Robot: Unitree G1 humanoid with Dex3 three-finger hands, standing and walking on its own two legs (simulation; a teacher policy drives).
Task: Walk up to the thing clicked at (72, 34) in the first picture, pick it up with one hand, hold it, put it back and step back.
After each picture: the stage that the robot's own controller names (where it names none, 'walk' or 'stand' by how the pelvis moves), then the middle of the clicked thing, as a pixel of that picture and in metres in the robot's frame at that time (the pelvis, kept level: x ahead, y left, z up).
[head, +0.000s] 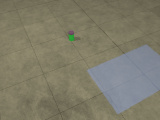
stand; (71, 35) +1.49 +0.16 -0.72
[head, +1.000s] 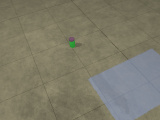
walk; (72, 42) +1.38 +0.24 -0.72
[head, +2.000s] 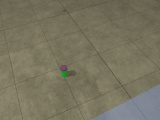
walk; (64, 71) +0.92 +0.25 -0.71
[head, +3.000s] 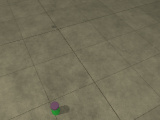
walk; (55, 108) +0.56 +0.21 -0.70
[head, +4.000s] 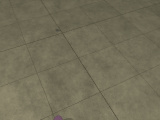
stand; out of the picture +0.43 +0.20 -0.71
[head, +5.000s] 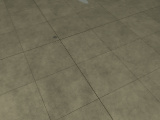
stand; out of the picture +0.40 +0.21 -0.72
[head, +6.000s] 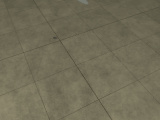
stand; out of the picture +0.39 +0.21 -0.73
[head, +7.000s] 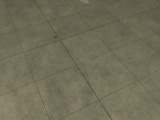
stand; out of the picture +0.39 +0.21 -0.73
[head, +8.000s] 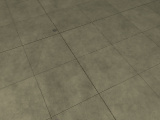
go down; out of the picture +0.39 +0.21 -0.72
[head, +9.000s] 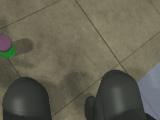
go down; (5, 47) +0.48 +0.25 -0.29
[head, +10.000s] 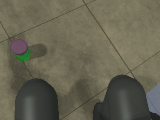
approach; (21, 50) +0.48 +0.24 -0.29
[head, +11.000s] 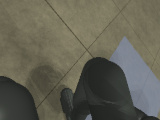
close in; out of the picture +0.46 +0.28 -0.22
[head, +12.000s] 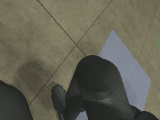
close; out of the picture +0.45 +0.29 -0.23
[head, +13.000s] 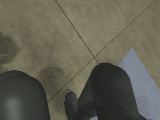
lift; out of the picture +0.42 +0.27 -0.19
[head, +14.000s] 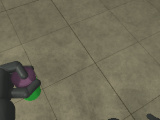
lift; (27, 84) +0.34 +0.19 -0.01
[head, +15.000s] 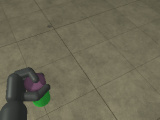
hold; (38, 90) +0.33 +0.17 -0.01
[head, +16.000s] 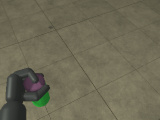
hold; (37, 90) +0.33 +0.18 -0.01
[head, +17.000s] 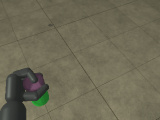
crouch; (37, 90) +0.33 +0.18 -0.02
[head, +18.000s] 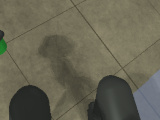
crouch; out of the picture +0.48 +0.25 -0.10
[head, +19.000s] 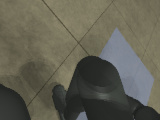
lower; out of the picture +0.44 +0.30 -0.23
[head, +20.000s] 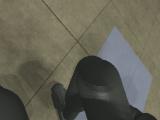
lower; out of the picture +0.45 +0.30 -0.23
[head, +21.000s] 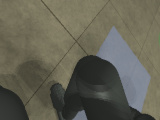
lower; out of the picture +0.45 +0.30 -0.24
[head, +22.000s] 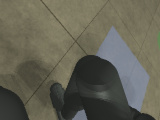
lower; out of the picture +0.45 +0.30 -0.24
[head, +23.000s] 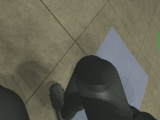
draw back; out of the picture +0.45 +0.30 -0.24
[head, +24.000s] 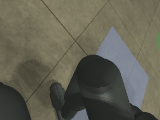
stand; out of the picture +0.45 +0.30 -0.24
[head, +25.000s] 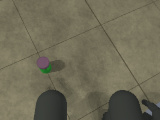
walk; (44, 65) +0.48 +0.21 -0.42
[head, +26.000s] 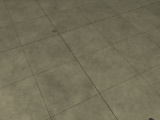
stand; out of the picture +0.40 +0.20 -0.66
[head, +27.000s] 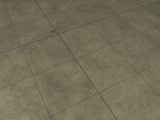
stand; out of the picture +0.41 +0.21 -0.67
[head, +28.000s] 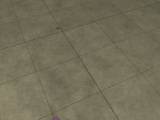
stand; out of the picture +0.41 +0.21 -0.68
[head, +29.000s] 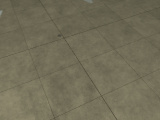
stand; out of the picture +0.42 +0.21 -0.72
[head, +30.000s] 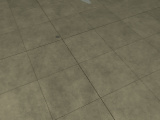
stand; out of the picture +0.40 +0.21 -0.73
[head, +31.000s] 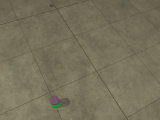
walk; (54, 102) +0.46 +0.16 -0.70
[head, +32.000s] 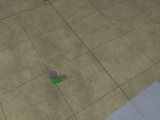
walk; (53, 77) +0.70 +0.26 -0.69
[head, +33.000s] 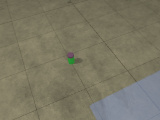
stand; (71, 58) +1.05 +0.20 -0.70
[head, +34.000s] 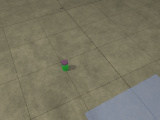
stand; (64, 65) +1.01 +0.20 -0.72
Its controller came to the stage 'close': yes
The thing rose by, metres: 0.70
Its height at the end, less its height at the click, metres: +0.00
